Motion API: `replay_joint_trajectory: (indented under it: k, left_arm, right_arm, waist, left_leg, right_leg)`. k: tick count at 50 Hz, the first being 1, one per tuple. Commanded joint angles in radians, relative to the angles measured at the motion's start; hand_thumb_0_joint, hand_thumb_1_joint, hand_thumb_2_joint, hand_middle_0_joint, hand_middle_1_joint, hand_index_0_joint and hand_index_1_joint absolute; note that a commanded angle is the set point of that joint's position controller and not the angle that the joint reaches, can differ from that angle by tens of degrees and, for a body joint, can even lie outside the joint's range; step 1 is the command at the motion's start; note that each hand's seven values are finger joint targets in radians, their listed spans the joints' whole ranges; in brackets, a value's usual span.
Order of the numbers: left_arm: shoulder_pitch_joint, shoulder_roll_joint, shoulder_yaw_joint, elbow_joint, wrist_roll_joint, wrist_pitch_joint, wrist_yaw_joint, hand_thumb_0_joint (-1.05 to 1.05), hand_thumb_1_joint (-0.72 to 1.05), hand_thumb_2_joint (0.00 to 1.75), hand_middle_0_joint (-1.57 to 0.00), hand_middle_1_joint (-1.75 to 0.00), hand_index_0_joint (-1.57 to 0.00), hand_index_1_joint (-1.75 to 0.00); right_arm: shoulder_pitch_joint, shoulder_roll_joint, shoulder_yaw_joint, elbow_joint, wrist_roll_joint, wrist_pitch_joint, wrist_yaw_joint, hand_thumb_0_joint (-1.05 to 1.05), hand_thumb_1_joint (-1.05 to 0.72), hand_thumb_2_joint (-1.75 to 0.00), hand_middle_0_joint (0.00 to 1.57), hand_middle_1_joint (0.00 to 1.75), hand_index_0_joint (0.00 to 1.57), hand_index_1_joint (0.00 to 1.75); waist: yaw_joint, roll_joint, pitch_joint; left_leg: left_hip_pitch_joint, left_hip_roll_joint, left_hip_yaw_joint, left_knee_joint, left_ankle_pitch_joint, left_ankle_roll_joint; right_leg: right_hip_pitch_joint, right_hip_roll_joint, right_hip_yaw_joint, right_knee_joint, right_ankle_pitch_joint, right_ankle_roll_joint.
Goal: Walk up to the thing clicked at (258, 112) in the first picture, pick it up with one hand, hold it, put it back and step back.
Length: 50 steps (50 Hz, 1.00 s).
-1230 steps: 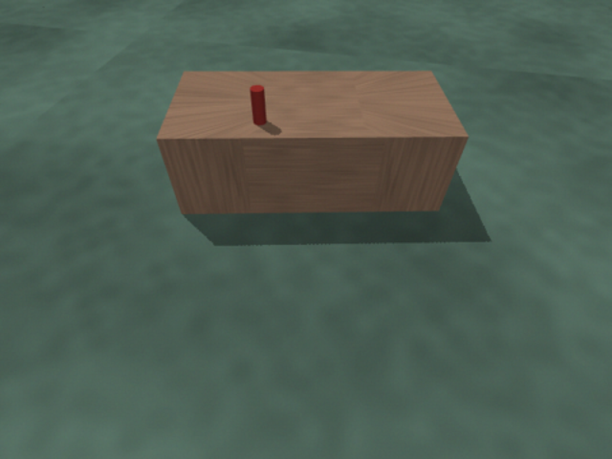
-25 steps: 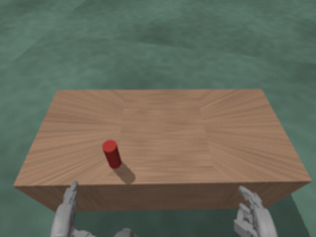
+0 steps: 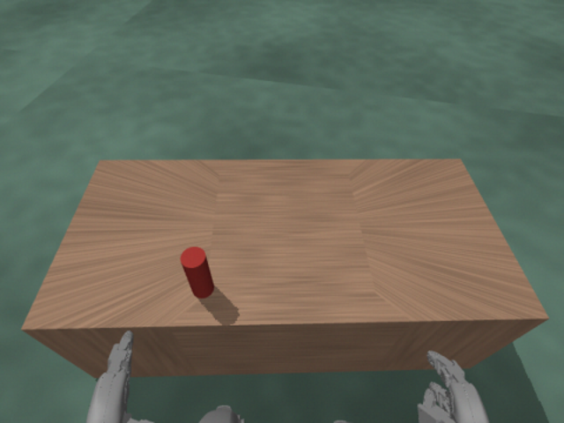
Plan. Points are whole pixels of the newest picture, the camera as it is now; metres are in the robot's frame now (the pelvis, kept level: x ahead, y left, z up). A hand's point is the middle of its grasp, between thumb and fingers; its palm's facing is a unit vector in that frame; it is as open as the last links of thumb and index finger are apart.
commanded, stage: home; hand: left
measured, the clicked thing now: (198, 273) +0.46 +0.20 -0.23
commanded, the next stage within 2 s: stand in 0.38 s
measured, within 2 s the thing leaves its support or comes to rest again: neither
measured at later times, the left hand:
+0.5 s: hand (153, 408) +0.16 +0.19 -0.06, palm faces +0.06 -0.94 -0.32, open 17.5 cm
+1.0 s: hand out of the picture +0.06 +0.27 -0.11, palm faces -0.01 -0.93 -0.37, open 8.2 cm
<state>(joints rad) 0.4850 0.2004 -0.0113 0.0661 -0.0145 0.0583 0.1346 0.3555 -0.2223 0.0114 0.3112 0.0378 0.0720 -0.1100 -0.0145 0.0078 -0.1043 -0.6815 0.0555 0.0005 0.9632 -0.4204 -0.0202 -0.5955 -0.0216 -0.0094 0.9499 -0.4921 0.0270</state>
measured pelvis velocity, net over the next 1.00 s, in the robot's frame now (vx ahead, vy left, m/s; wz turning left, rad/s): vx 0.01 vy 0.01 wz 0.01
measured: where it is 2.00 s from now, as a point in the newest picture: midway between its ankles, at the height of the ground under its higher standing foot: outside the picture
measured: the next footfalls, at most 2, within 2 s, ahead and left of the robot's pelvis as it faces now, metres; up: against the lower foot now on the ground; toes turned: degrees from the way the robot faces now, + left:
none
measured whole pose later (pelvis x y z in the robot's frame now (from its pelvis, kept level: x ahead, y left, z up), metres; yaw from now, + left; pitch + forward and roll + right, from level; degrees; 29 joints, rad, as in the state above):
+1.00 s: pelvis +0.01 +0.01 +0.05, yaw +1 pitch -3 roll +0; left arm 0.23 0.34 0.00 0.99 0.03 0.01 0.03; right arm 0.19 -0.32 -0.02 1.03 -0.03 0.00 0.00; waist 0.01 0.00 0.05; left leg -0.27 0.02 0.02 0.59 -0.28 0.01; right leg -0.18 -0.06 -0.01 0.56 -0.34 0.05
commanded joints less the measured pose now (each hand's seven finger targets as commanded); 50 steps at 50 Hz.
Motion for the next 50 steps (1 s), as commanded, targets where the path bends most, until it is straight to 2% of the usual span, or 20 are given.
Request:
replay_joint_trajectory:
  k: [1, 3, 6, 10, 16, 18, 21, 22, 23, 24, 25, 27, 28, 30, 34, 38, 42, 44, 48, 50]
  left_arm:
    - [-0.033, 0.108, 0.055, -0.206, 0.003, -0.050, 0.023, 0.00, -0.57, 0.05, -0.05, -0.05, -0.05, -0.05]
    - [-0.036, 0.094, 0.042, -0.195, 0.003, -0.041, 0.024, 0.00, -0.58, 0.04, -0.05, -0.05, -0.05, -0.05]
    - [-0.032, 0.106, 0.060, -0.181, 0.005, -0.026, 0.030, 0.00, -0.56, 0.05, -0.05, -0.05, -0.05, -0.05]
    - [-0.016, 0.091, 0.047, -0.170, 0.009, -0.003, 0.031, 0.00, -0.56, 0.05, -0.05, -0.05, -0.05, -0.05]
    - [-0.059, 0.088, 0.043, -0.183, 0.010, 0.024, 0.030, 0.00, -0.58, 0.04, -0.05, -0.05, -0.05, -0.05]
    - [-0.055, 0.102, 0.066, -0.186, 0.011, 0.033, 0.032, 0.00, -0.57, 0.04, -0.05, -0.05, -0.05, -0.05]
    - [-0.051, 0.103, 0.057, -0.203, 0.011, 0.042, 0.028, 0.00, -0.58, 0.04, -0.05, -0.05, -0.05, -0.05]
    - [-0.065, 0.086, 0.041, -0.184, 0.011, 0.048, 0.026, 0.00, -0.56, 0.05, -0.05, -0.05, -0.05, -0.05]
    - [-0.152, 0.286, 0.101, 0.167, 0.124, -0.016, -0.033, 0.00, -0.51, 0.08, -0.05, -0.06, -0.05, -0.06]
    - [-0.139, 0.302, 0.114, 0.235, 0.131, -0.047, -0.059, 0.00, -0.51, 0.08, -0.05, -0.06, -0.05, -0.06]
    - [-0.147, 0.289, 0.103, 0.261, 0.118, -0.066, -0.079, 0.00, -0.43, 0.16, -0.13, -0.14, -0.13, -0.14]
    - [-0.175, 0.280, 0.085, 0.332, 0.091, -0.089, -0.097, 0.00, -0.27, 0.32, -0.20, -0.30, -0.20, -0.30]
    - [-0.192, 0.278, 0.081, 0.371, 0.080, -0.095, -0.104, 0.00, -0.19, 0.40, -0.20, -0.30, -0.20, -0.30]
    - [-0.205, 0.294, 0.079, 0.442, 0.072, -0.103, -0.106, 0.00, -0.03, 0.56, -0.20, -0.30, -0.20, -0.30]
    - [-0.247, 0.315, 0.080, 0.566, 0.064, -0.107, -0.103, 0.00, 0.29, 0.88, -0.20, -0.30, -0.20, -0.30]
    - [-0.241, 0.316, 0.078, 0.671, 0.052, -0.102, -0.098, 0.00, 0.61, 0.90, -0.20, -0.30, -0.20, -0.30]
    - [-0.252, 0.322, 0.073, 0.756, 0.044, -0.092, -0.094, 0.00, 0.90, 0.90, -0.20, -0.30, -0.20, -0.30]
    - [-0.245, 0.322, 0.067, 0.799, 0.041, -0.086, -0.095, 0.00, 0.90, 0.90, -0.20, -0.30, -0.20, -0.30]
    - [-0.268, 0.334, 0.061, 0.863, 0.040, -0.085, -0.096, 0.00, 0.90, 0.90, -0.20, -0.30, -0.20, -0.30]
    - [-0.275, 0.335, 0.055, 0.895, 0.040, -0.083, -0.097, 0.00, 0.90, 0.90, -0.20, -0.30, -0.20, -0.30]
  right_arm:
    - [-0.078, -0.111, -0.058, -0.100, -0.012, -0.084, -0.029, 0.00, -0.90, -0.90, 0.20, 0.30, 0.20, 0.30]
    - [-0.091, -0.111, -0.055, -0.073, -0.014, -0.100, -0.034, 0.00, -0.90, -0.90, 0.20, 0.30, 0.20, 0.30]
    - [-0.113, -0.108, -0.054, -0.049, -0.016, -0.121, -0.040, 0.00, -0.90, -0.90, 0.20, 0.30, 0.20, 0.30]
    - [-0.124, -0.110, -0.054, -0.025, -0.019, -0.148, -0.045, 0.00, -0.90, -0.90, 0.20, 0.30, 0.20, 0.30]
    - [-0.139, -0.107, -0.048, 0.006, -0.020, -0.180, -0.043, 0.00, -0.90, -0.90, 0.20, 0.30, 0.20, 0.30]
    - [-0.138, -0.109, -0.050, 0.014, -0.023, -0.190, -0.045, 0.00, -0.90, -0.90, 0.20, 0.30, 0.20, 0.30]
    - [-0.144, -0.104, -0.047, 0.015, -0.024, -0.199, -0.047, 0.00, -0.90, -0.90, 0.20, 0.30, 0.20, 0.30]
    - [-0.146, -0.105, -0.046, 0.019, -0.024, -0.204, -0.047, 0.00, -0.90, -0.90, 0.20, 0.30, 0.20, 0.30]
    - [-0.181, -0.254, -0.089, 0.241, -0.132, -0.156, 0.013, 0.00, -0.90, -0.90, 0.20, 0.30, 0.20, 0.30]
    - [-0.165, -0.251, -0.097, 0.274, -0.139, -0.137, 0.038, 0.00, -0.90, -0.90, 0.20, 0.30, 0.20, 0.30]
    - [-0.166, -0.238, -0.094, 0.271, -0.135, -0.129, 0.050, 0.00, -0.90, -0.90, 0.20, 0.30, 0.20, 0.30]
    - [-0.181, -0.240, -0.088, 0.299, -0.108, -0.132, 0.078, 0.00, -0.90, -0.90, 0.20, 0.30, 0.20, 0.30]
    - [-0.183, -0.244, -0.089, 0.315, -0.098, -0.132, 0.088, 0.00, -0.90, -0.90, 0.20, 0.30, 0.20, 0.30]
    - [-0.193, -0.238, -0.094, 0.343, -0.083, -0.130, 0.099, 0.00, -0.90, -0.90, 0.20, 0.30, 0.20, 0.30]
    - [-0.191, -0.249, -0.093, 0.427, -0.086, -0.119, 0.102, 0.00, -0.90, -0.90, 0.20, 0.30, 0.20, 0.30]
    - [-0.188, -0.271, -0.092, 0.498, -0.083, -0.114, 0.098, 0.00, -0.90, -0.90, 0.20, 0.30, 0.20, 0.30]
    - [-0.185, -0.285, -0.086, 0.566, -0.078, -0.110, 0.090, 0.00, -0.90, -0.90, 0.20, 0.30, 0.20, 0.30]
    - [-0.195, -0.294, -0.081, 0.595, -0.075, -0.108, 0.088, 0.00, -0.90, -0.90, 0.20, 0.30, 0.20, 0.30]
    - [-0.199, -0.302, -0.072, 0.651, -0.070, -0.108, 0.084, 0.00, -0.90, -0.90, 0.20, 0.30, 0.20, 0.30]
    - [-0.213, -0.300, -0.069, 0.674, -0.064, -0.103, 0.086, 0.00, -0.90, -0.90, 0.20, 0.30, 0.20, 0.30]
  waist:
    - [-0.006, 0.031, -0.096]
    - [-0.010, 0.015, -0.085]
    - [-0.002, -0.016, -0.080]
    - [-0.002, -0.019, -0.088]
    - [-0.002, 0.015, -0.045]
    - [0.004, 0.020, -0.077]
    - [0.006, 0.023, -0.075]
    - [-0.006, 0.011, -0.056]
    - [0.024, -0.041, 0.064]
    - [0.010, -0.060, 0.002]
    - [0.003, -0.029, 0.008]
    - [0.017, 0.002, 0.019]
    - [0.021, -0.007, 0.021]
    - [0.017, -0.052, 0.004]
    - [0.006, -0.023, 0.051]
    - [0.021, 0.027, 0.037]
    - [0.022, 0.042, 0.041]
    - [0.027, 0.052, 0.067]
    - [0.021, 0.019, 0.064]
    - [0.021, 0.008, 0.108]
  left_leg:
    - [0.171, -0.024, 0.020, -0.161, 0.117, 0.018]
    - [0.172, -0.023, 0.019, -0.158, 0.126, 0.020]
    - [0.150, -0.029, 0.023, -0.156, 0.096, 0.026]
    - [0.165, -0.028, 0.022, -0.162, 0.121, 0.025]
    - [0.165, -0.022, 0.011, -0.198, 0.064, 0.018]
    - [0.176, -0.022, 0.005, -0.199, 0.073, 0.017]
    - [0.173, -0.028, 0.014, -0.193, 0.092, 0.018]
    - [0.167, -0.030, 0.019, -0.190, 0.083, 0.019]
    - [0.214, -0.004, -0.040, -0.194, 0.116, 0.052]
    - [0.244, -0.005, -0.027, -0.176, 0.111, 0.073]
    - [0.267, -0.012, -0.041, -0.191, 0.108, 0.081]
    - [0.284, 0.000, -0.068, -0.230, 0.137, 0.089]
    - [0.297, 0.003, -0.072, -0.248, 0.127, 0.092]
    - [0.325, -0.004, -0.057, -0.237, 0.199, 0.082]
    - [0.368, -0.004, -0.057, -0.285, 0.230, 0.080]
    - [0.418, 0.029, -0.100, -0.354, 0.316, 0.088]
    - [0.465, 0.046, -0.108, -0.423, 0.384, 0.079]
    - [0.462, 0.055, -0.121, -0.473, 0.360, 0.075]
    - [0.522, 0.055, -0.101, -0.504, 0.430, 0.061]
    - [0.499, 0.047, -0.096, -0.534, 0.356, 0.053]
  right_leg:
    - [-0.017, 0.035, -0.042, -0.177, 0.162, -0.026]
    - [-0.016, 0.035, -0.042, -0.183, 0.170, -0.025]
    - [0.001, 0.030, -0.039, -0.204, 0.144, -0.022]
    - [0.012, 0.032, -0.043, -0.205, 0.169, -0.023]
    - [-0.013, 0.038, -0.051, -0.211, 0.106, -0.030]
    - [0.007, 0.038, -0.053, -0.208, 0.113, -0.029]
    - [0.014, 0.036, -0.049, -0.218, 0.129, -0.028]
    - [0.006, 0.034, -0.048, -0.225, 0.124, -0.027]
    - [0.119, -0.050, 0.054, -0.262, 0.126, -0.100]
    - [0.140, -0.078, 0.098, -0.277, 0.132, -0.119]
    - [0.117, -0.073, 0.108, -0.271, 0.139, -0.123]
    - [0.138, -0.061, 0.084, -0.258, 0.150, -0.112]
    - [0.140, -0.055, 0.072, -0.266, 0.141, -0.103]
    - [0.181, -0.070, 0.089, -0.302, 0.238, -0.100]
    - [0.203, -0.077, 0.096, -0.347, 0.276, -0.088]
    - [0.277, -0.061, 0.053, -0.349, 0.338, -0.071]
    - [0.332, -0.062, 0.047, -0.387, 0.370, -0.063]
    - [0.355, -0.062, 0.042, -0.424, 0.351, -0.057]
    - [0.398, -0.079, 0.048, -0.486, 0.399, -0.052]
    - [0.407, -0.085, 0.054, -0.534, 0.359, -0.050]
